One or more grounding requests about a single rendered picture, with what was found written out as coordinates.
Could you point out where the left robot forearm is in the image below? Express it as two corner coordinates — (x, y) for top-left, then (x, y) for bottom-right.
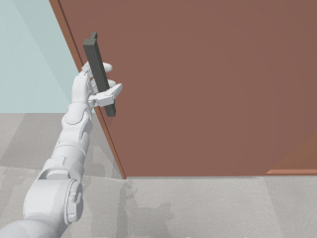
(23, 102), (93, 218)

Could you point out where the left robot upper arm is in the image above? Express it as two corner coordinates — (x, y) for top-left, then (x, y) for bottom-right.
(0, 178), (84, 238)

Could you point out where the wardrobe door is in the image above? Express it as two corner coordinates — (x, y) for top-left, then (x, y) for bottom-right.
(59, 0), (317, 177)
(272, 131), (317, 170)

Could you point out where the handle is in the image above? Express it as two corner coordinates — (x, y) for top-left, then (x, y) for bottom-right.
(83, 32), (116, 117)

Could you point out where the robot left hand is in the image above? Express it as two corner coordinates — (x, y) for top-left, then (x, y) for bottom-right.
(71, 62), (123, 111)

